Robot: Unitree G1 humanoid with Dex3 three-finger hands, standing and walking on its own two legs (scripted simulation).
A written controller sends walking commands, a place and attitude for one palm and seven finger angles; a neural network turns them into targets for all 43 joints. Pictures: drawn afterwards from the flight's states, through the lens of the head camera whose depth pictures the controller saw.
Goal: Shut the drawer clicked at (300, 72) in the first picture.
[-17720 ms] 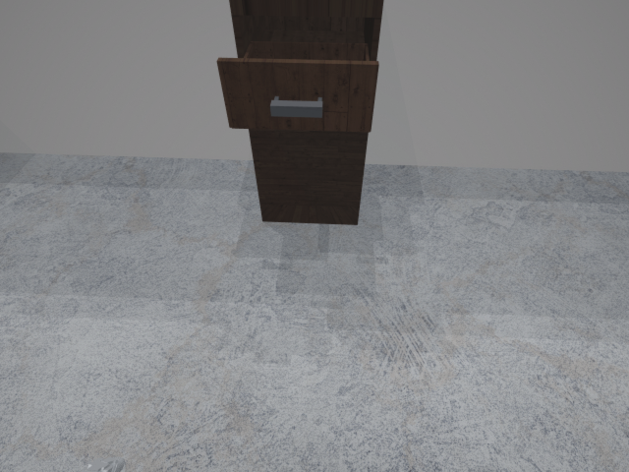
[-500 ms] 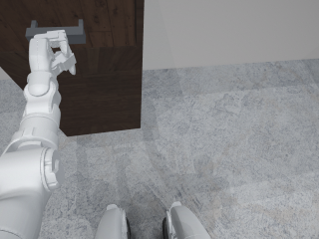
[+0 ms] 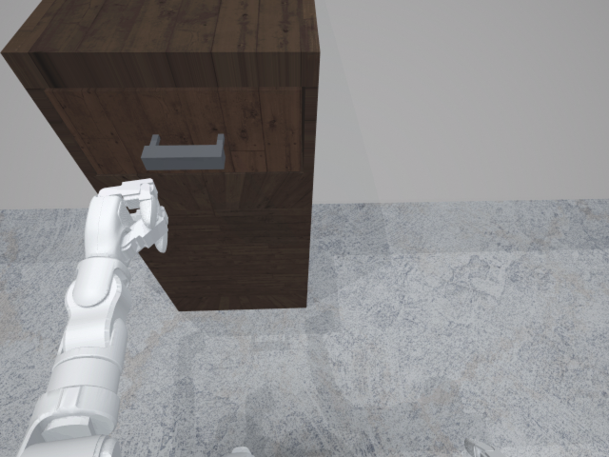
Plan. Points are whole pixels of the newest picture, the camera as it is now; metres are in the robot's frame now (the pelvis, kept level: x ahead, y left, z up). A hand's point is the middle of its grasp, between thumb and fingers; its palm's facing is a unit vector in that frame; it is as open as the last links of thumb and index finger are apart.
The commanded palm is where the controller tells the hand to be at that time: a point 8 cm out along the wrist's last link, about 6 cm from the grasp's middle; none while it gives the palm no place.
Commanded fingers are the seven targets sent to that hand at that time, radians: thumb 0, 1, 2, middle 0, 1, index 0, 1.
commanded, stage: draw the hand back to the body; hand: left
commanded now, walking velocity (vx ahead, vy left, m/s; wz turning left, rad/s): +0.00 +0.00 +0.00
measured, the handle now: (186, 148) +0.58 +0.19 +0.03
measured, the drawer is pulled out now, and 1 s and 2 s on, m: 0.00 0.00 0.00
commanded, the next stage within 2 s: step back with the hand held close in 1.04 s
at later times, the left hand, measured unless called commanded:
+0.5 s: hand (66, 303) +0.26 +0.22 +0.15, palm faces +0.28 -0.92 -0.29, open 3.3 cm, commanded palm +0.21 +0.26 +0.17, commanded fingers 0.00 0.90 0.90 -1.40 -1.60 -1.40 -1.60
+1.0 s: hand out of the picture +0.16 +0.25 +0.20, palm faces +0.42 -0.81 -0.41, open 3.3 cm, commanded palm +0.12 +0.28 +0.22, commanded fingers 0.00 0.90 0.90 -1.40 -1.60 -1.40 -1.60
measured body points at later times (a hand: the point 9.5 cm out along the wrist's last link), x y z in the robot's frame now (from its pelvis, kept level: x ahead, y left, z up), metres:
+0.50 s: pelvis -0.01 +0.00 +0.04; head -0.01 -0.02 +0.49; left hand +0.24 +0.27 +0.16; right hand +0.19 -0.21 -0.04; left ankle +0.00 +0.12 -0.70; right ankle -0.04 -0.11 -0.70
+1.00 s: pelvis -0.01 +0.00 +0.04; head -0.03 -0.03 +0.49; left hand +0.13 +0.29 +0.23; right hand +0.19 -0.22 -0.04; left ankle +0.00 +0.12 -0.70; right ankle -0.04 -0.11 -0.70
